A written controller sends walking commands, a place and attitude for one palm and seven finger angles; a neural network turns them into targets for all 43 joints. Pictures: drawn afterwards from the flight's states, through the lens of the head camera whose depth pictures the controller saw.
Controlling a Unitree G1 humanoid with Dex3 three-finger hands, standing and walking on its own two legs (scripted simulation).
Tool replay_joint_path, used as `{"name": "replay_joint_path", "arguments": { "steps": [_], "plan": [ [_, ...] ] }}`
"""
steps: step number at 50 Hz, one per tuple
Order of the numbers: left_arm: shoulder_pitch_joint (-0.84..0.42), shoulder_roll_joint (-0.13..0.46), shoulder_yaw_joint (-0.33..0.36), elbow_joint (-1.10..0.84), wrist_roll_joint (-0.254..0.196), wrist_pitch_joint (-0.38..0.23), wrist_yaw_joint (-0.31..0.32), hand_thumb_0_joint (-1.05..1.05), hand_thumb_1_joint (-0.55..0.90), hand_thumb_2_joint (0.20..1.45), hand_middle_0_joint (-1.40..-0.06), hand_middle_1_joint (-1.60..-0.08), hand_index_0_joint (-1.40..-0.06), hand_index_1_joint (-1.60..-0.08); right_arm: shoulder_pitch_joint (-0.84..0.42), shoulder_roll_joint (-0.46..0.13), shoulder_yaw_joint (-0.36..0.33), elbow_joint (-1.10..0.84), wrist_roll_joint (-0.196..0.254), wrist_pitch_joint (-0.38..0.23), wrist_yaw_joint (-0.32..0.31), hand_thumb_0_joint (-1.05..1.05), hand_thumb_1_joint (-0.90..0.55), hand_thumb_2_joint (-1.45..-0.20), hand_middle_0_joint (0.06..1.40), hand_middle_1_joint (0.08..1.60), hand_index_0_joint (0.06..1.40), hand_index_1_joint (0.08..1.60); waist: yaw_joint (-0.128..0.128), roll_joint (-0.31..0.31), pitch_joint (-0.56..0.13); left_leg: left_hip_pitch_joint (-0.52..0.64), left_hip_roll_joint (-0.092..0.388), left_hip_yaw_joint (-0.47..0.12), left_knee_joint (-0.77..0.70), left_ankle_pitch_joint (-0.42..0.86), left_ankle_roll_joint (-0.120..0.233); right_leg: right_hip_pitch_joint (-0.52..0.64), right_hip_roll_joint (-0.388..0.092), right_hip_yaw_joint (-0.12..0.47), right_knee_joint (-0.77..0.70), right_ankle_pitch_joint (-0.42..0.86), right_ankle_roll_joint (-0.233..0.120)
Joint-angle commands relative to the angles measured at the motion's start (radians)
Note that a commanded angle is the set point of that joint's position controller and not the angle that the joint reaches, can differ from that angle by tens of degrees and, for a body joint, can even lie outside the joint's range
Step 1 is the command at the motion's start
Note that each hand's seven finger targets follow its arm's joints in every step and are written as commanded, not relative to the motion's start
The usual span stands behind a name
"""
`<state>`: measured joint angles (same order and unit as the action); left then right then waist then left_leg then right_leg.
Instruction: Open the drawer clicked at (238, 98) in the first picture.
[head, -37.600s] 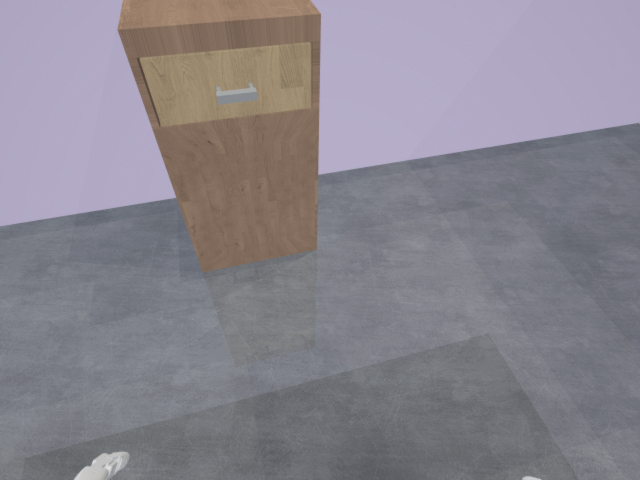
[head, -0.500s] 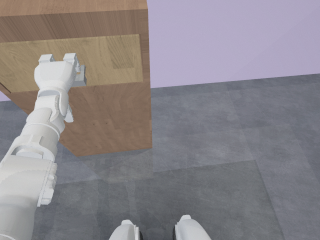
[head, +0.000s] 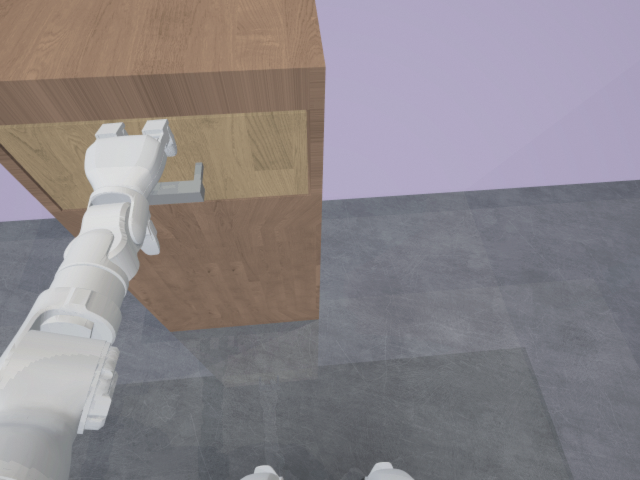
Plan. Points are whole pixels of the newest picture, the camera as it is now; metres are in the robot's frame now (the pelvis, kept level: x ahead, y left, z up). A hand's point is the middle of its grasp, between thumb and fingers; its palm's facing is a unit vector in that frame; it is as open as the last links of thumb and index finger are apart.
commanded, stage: lift the fingers back up to retry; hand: left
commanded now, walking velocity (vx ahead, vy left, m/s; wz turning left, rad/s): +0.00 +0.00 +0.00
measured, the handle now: (169, 181) +0.53 +0.21 +0.00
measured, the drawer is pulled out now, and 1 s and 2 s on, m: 0.00 0.00 0.00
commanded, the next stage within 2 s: re-aim the fingers above the handle in 0.30 s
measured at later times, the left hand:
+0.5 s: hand (147, 191) +0.47 +0.22 +0.06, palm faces -0.06 -0.01 -1.00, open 13.8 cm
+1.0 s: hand (154, 186) +0.48 +0.21 +0.06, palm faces -0.04 -0.02 -1.00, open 13.8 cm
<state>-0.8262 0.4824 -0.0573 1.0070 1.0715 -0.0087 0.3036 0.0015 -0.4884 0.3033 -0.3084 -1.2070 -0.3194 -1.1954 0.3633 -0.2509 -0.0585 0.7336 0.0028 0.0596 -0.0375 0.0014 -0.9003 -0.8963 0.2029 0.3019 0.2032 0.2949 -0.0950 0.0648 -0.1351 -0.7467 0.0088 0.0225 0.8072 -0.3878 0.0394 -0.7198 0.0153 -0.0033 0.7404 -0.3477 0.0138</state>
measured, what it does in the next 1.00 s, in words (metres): stands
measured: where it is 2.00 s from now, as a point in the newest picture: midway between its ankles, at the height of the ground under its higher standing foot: outside the picture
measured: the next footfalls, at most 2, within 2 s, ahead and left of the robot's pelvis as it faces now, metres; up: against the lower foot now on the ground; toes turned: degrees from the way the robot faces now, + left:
none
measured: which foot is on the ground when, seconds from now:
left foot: down 0.00-1.00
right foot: down 0.00-1.00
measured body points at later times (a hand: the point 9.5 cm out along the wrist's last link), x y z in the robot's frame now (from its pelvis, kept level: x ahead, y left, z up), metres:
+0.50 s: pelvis +0.02 -0.01 +0.01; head +0.10 -0.03 +0.45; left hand +0.47 +0.21 +0.11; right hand +0.07 -0.28 -0.12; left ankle -0.01 +0.09 -0.70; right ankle +0.00 -0.13 -0.70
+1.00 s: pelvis +0.01 -0.01 +0.01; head +0.10 -0.02 +0.45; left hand +0.48 +0.21 +0.11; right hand +0.04 -0.29 -0.12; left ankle -0.01 +0.09 -0.70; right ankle +0.00 -0.13 -0.70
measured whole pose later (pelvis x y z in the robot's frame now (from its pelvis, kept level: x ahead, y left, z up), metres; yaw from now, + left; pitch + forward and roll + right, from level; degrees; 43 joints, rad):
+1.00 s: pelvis +0.01 -0.01 +0.01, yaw +0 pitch +16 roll -1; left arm -0.78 0.48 -0.04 0.97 1.08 -0.09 0.25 0.00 -0.49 0.30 -0.31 -1.21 -0.32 -1.20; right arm 0.34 -0.26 -0.07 0.72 0.01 0.08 -0.05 0.00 -0.90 -0.90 0.20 0.30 0.20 0.29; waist -0.08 0.05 -0.12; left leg -0.64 0.01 0.02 0.72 -0.37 0.02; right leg -0.63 0.02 0.00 0.68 -0.34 0.00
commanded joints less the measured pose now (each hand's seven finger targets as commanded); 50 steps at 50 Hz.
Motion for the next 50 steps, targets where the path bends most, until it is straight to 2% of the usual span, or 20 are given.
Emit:
{"name": "replay_joint_path", "arguments": {
  "steps": [1, 3, 6, 7, 9, 14, 16, 21, 22, 25, 31, 33, 34, 38, 40, 41, 43, 45, 48, 50],
  "plan": [
    [-0.477, 0.162, 0.011, -0.228, -0.011, 0.022, 0.007, 0.000, -0.500, 0.300, -0.300, -1.200, -0.300, -1.200, 0.117, -0.160, -0.054, -0.051, -0.002, -0.009, -0.009, 0.000, -0.900, -0.900, 0.200, 0.300, 0.200, 0.300, -0.030, 0.051, -0.420, 0.458, 0.006, -0.044, -0.091, 0.559, -0.018, 0.120, 0.058, -0.047, -0.085, 0.308, -0.042],
    [-0.450, 0.144, 0.004, -0.231, -0.019, 0.030, -0.010, 0.000, -0.500, 0.300, -0.300, -1.200, -0.300, -1.200, 0.105, -0.159, -0.055, -0.058, -0.001, -0.006, -0.006, 0.000, -0.900, -0.900, 0.200, 0.300, 0.200, 0.300, -0.023, 0.043, -0.403, 0.472, 0.007, -0.044, -0.102, 0.575, -0.019, 0.131, 0.059, -0.051, -0.097, 0.310, -0.042],
    [-0.441, 0.209, 0.054, -0.272, -0.022, 0.015, -0.029, 0.000, -0.500, 0.300, -0.300, -1.200, -0.300, -1.200, 0.088, -0.159, -0.050, -0.074, 0.000, 0.003, -0.011, 0.000, -0.900, -0.900, 0.200, 0.300, 0.200, 0.300, -0.003, 0.033, -0.411, 0.473, 0.001, -0.038, -0.115, 0.597, -0.015, 0.193, 0.054, -0.044, -0.103, 0.352, -0.044],
    [-0.406, 0.173, 0.033, -0.235, -0.020, 0.019, -0.034, 0.000, -0.500, 0.300, -0.300, -1.200, -0.300, -1.200, 0.086, -0.154, -0.049, -0.076, 0.000, 0.006, -0.010, 0.000, -0.900, -0.900, 0.200, 0.300, 0.200, 0.300, -0.008, 0.004, -0.389, 0.453, -0.002, -0.033, -0.116, 0.584, -0.012, 0.201, 0.055, -0.045, -0.106, 0.356, -0.042],
    [-0.369, 0.189, 0.047, -0.186, -0.011, 0.022, -0.038, 0.000, -0.500, 0.300, -0.300, -1.200, -0.300, -1.200, 0.076, -0.158, -0.044, -0.076, 0.004, 0.011, -0.009, 0.000, -0.900, -0.900, 0.200, 0.300, 0.200, 0.300, -0.001, -0.036, -0.316, 0.389, -0.005, -0.022, -0.133, 0.519, -0.010, 0.210, 0.051, -0.043, -0.115, 0.348, -0.044],
    [-0.334, 0.218, 0.075, -0.203, -0.003, 0.012, -0.030, 0.000, -0.500, 0.300, -0.300, -1.200, -0.300, -1.200, 0.061, -0.155, -0.044, -0.099, 0.001, 0.016, -0.007, 0.000, -0.900, -0.900, 0.200, 0.300, 0.200, 0.300, 0.022, -0.038, -0.367, 0.373, -0.016, 0.002, -0.136, 0.506, -0.004, 0.279, 0.045, -0.026, -0.112, 0.401, -0.046],
    [-0.332, 0.227, 0.082, -0.209, -0.001, 0.005, -0.031, 0.000, -0.500, 0.300, -0.300, -1.200, -0.300, -1.200, 0.064, -0.153, -0.045, -0.101, 0.001, 0.019, -0.009, 0.000, -0.900, -0.900, 0.200, 0.300, 0.200, 0.300, 0.020, -0.055, -0.386, 0.367, -0.019, 0.003, -0.131, 0.518, -0.003, 0.304, 0.042, -0.020, -0.107, 0.431, -0.043],
    [-0.391, 0.207, 0.068, -0.320, -0.008, -0.039, -0.024, 0.000, -0.500, 0.300, -0.300, -1.200, -0.300, -1.200, 0.062, -0.148, -0.058, -0.097, -0.004, 0.011, -0.011, 0.000, -0.900, -0.900, 0.200, 0.300, 0.200, 0.300, 0.001, -0.013, -0.430, 0.432, -0.019, 0.001, -0.112, 0.583, 0.000, 0.299, 0.043, -0.013, -0.108, 0.470, -0.037],
    [-0.372, 0.251, 0.106, -0.323, -0.008, -0.044, -0.020, 0.000, -0.500, 0.300, -0.300, -1.200, -0.300, -1.200, 0.063, -0.152, -0.059, -0.094, -0.002, 0.012, -0.014, 0.000, -0.900, -0.900, 0.200, 0.300, 0.200, 0.300, 0.010, -0.010, -0.441, 0.431, -0.021, -0.001, -0.109, 0.584, -0.001, 0.306, 0.044, -0.011, -0.105, 0.474, -0.038],
    [-0.418, 0.205, 0.061, -0.325, -0.011, -0.050, -0.010, 0.000, -0.500, 0.300, -0.300, -1.200, -0.300, -1.200, 0.060, -0.147, -0.060, -0.080, -0.003, 0.009, -0.015, 0.000, -0.900, -0.900, 0.200, 0.300, 0.200, 0.300, -0.013, -0.008, -0.405, 0.425, -0.024, 0.000, -0.112, 0.555, -0.002, 0.284, 0.043, -0.014, -0.113, 0.458, -0.038],
    [-0.383, 0.281, 0.109, -0.206, -0.002, -0.009, 0.004, 0.000, -0.500, 0.300, -0.300, -1.200, -0.300, -1.200, 0.056, -0.156, -0.048, -0.068, 0.001, 0.011, -0.016, 0.000, -0.900, -0.900, 0.200, 0.300, 0.200, 0.300, 0.002, -0.032, -0.379, 0.337, -0.034, 0.012, -0.129, 0.459, 0.000, 0.323, 0.035, -0.005, -0.114, 0.450, -0.038],
    [-0.355, 0.279, 0.106, -0.193, -0.005, 0.000, -0.007, 0.000, -0.500, 0.300, -0.300, -1.200, -0.300, -1.200, 0.051, -0.154, -0.046, -0.077, 0.003, 0.012, -0.017, 0.000, -0.900, -0.900, 0.200, 0.300, 0.200, 0.300, 0.012, -0.028, -0.387, 0.325, -0.038, 0.019, -0.132, 0.450, 0.001, 0.347, 0.034, -0.002, -0.117, 0.462, -0.038],
    [-0.353, 0.252, 0.080, -0.172, -0.006, 0.006, -0.016, 0.000, -0.500, 0.300, -0.300, -1.200, -0.300, -1.200, 0.051, -0.155, -0.046, -0.078, 0.005, 0.012, -0.017, 0.000, -0.900, -0.900, 0.200, 0.300, 0.200, 0.300, 0.000, -0.043, -0.367, 0.322, -0.037, 0.021, -0.135, 0.440, 0.001, 0.338, 0.034, -0.004, -0.123, 0.456, -0.036],
    [-0.377, 0.239, 0.063, -0.197, -0.012, -0.018, -0.050, 0.000, -0.500, 0.300, -0.300, -1.200, -0.300, -1.200, 0.061, -0.158, -0.051, -0.084, 0.005, 0.007, -0.021, 0.000, -0.900, -0.900, 0.200, 0.300, 0.200, 0.300, -0.006, -0.037, -0.380, 0.341, -0.034, 0.021, -0.133, 0.443, 0.004, 0.334, 0.034, 0.000, -0.128, 0.457, -0.033],
    [-0.391, 0.272, 0.090, -0.252, -0.016, -0.050, -0.061, 0.000, -0.500, 0.300, -0.300, -1.200, -0.300, -1.200, 0.063, -0.160, -0.055, -0.087, 0.002, 0.008, -0.025, 0.000, -0.900, -0.900, 0.200, 0.300, 0.200, 0.300, -0.004, -0.034, -0.416, 0.362, -0.032, 0.017, -0.123, 0.483, 0.007, 0.350, 0.035, 0.006, -0.121, 0.488, -0.034],
    [-0.370, 0.246, 0.075, -0.250, -0.017, -0.061, -0.062, 0.000, -0.500, 0.300, -0.300, -1.200, -0.300, -1.200, 0.067, -0.154, -0.056, -0.091, 0.001, 0.006, -0.026, 0.000, -0.900, -0.900, 0.200, 0.300, 0.200, 0.300, -0.002, -0.022, -0.425, 0.370, -0.034, 0.016, -0.124, 0.481, 0.007, 0.342, 0.035, 0.005, -0.120, 0.475, -0.033],
    [-0.376, 0.224, 0.064, -0.263, -0.016, -0.081, -0.055, 0.000, -0.500, 0.300, -0.300, -1.200, -0.300, -1.200, 0.065, -0.152, -0.057, -0.087, 0.001, 0.002, -0.025, 0.000, -0.900, -0.900, 0.200, 0.300, 0.200, 0.300, -0.008, -0.013, -0.388, 0.366, -0.032, 0.012, -0.123, 0.469, 0.005, 0.306, 0.038, 0.000, -0.121, 0.446, -0.035],
    [-0.398, 0.269, 0.101, -0.260, -0.008, -0.088, -0.036, 0.000, -0.500, 0.300, -0.300, -1.200, -0.300, -1.200, 0.070, -0.157, -0.056, -0.079, 0.002, 0.003, -0.024, 0.000, -0.900, -0.900, 0.200, 0.300, 0.200, 0.300, -0.007, -0.019, -0.360, 0.349, -0.030, 0.007, -0.123, 0.460, 0.004, 0.286, 0.041, -0.003, -0.117, 0.423, -0.040],
    [-0.408, 0.266, 0.106, -0.214, 0.006, -0.067, 0.006, 0.000, -0.500, 0.300, -0.300, -1.200, -0.300, -1.200, 0.074, -0.155, -0.054, -0.072, 0.003, -0.004, -0.018, 0.000, -0.900, -0.900, 0.200, 0.300, 0.200, 0.300, -0.007, -0.024, -0.341, 0.330, -0.029, 0.005, -0.125, 0.423, 0.001, 0.246, 0.045, -0.012, -0.113, 0.364, -0.041],
    [-0.448, 0.308, 0.132, -0.210, 0.014, -0.047, 0.026, 0.000, -0.500, 0.300, -0.300, -1.200, -0.300, -1.200, 0.077, -0.161, -0.052, -0.066, 0.001, -0.004, -0.016, 0.000, -0.900, -0.900, 0.200, 0.300, 0.200, 0.300, -0.005, -0.007, -0.363, 0.326, -0.029, 0.003, -0.124, 0.427, -0.001, 0.249, 0.046, -0.013, -0.104, 0.362, -0.044]
  ]
}}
